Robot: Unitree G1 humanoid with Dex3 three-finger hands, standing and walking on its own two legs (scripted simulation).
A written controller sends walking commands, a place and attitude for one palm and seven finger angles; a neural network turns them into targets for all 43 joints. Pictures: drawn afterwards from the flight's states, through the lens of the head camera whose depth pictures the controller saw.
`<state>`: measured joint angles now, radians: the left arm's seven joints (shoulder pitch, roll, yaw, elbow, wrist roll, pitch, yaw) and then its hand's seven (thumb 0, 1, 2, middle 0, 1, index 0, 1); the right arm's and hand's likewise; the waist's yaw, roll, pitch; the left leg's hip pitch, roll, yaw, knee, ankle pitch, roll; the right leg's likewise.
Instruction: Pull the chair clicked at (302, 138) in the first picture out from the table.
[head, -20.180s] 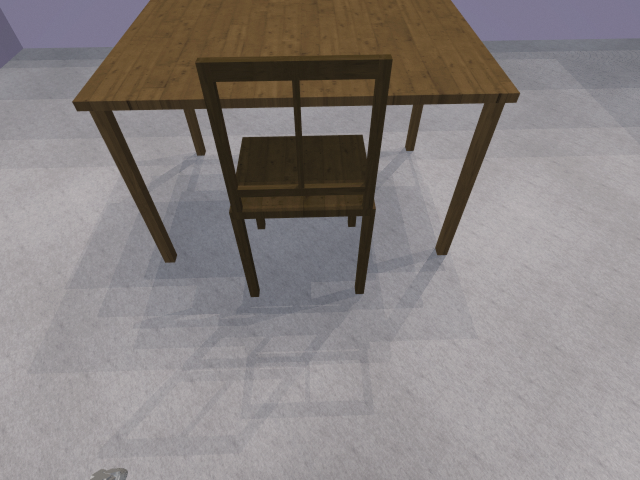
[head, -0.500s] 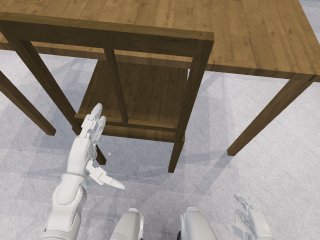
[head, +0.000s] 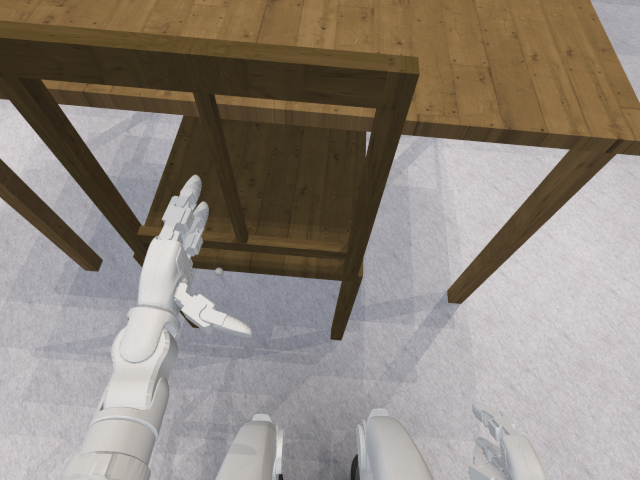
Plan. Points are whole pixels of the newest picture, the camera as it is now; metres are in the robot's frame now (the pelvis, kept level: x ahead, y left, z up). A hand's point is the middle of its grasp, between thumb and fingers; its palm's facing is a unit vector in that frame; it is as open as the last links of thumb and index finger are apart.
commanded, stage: push the fingers through the gap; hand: left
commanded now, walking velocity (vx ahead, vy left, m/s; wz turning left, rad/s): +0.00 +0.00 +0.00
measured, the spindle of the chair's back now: (227, 182) +0.49 +0.13 +0.03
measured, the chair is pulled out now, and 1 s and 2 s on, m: -0.03 -0.03 -0.03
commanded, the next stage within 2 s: hook a spindle and tug to test in 1.10 s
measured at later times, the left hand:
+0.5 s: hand (227, 236) +0.41 +0.12 +0.02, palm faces -0.10 -0.99 -0.03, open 16.9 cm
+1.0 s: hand (243, 218) +0.44 +0.11 +0.02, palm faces -0.08 -1.00 -0.04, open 16.9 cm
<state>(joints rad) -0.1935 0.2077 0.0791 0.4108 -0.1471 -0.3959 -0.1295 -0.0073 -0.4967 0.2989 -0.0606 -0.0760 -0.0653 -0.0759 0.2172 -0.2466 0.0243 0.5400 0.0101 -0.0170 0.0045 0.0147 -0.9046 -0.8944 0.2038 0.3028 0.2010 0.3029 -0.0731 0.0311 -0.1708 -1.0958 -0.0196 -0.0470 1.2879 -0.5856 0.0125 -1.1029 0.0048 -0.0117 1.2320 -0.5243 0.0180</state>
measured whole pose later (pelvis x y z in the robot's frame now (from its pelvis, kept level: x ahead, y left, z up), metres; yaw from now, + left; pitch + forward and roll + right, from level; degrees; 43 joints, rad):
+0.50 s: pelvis +0.00 +0.00 +0.00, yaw +0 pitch +24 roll -2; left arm -0.42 0.22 0.13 0.64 -0.12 -0.43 -0.12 -0.01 -0.50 0.30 -0.06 -0.08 -0.06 -0.08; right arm 0.24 -0.25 0.02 0.58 0.00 0.00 0.02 0.01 -0.91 -0.89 0.20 0.30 0.20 0.30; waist -0.10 0.04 -0.17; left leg -1.13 -0.02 -0.04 1.29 -0.58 0.02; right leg -1.14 0.00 0.00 1.23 -0.51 0.02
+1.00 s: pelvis -0.01 +0.00 +0.00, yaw -1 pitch +25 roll -1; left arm -0.57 0.22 0.20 0.82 -0.08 -0.48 -0.08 -0.01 -0.50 0.30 -0.06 -0.08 -0.07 -0.08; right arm 0.28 -0.25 0.01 0.59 -0.01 0.04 0.04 0.01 -0.91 -0.89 0.20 0.30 0.20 0.30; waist -0.12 0.04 -0.16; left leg -1.16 -0.01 -0.02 1.29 -0.57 0.01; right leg -1.18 0.01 0.01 1.25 -0.50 0.02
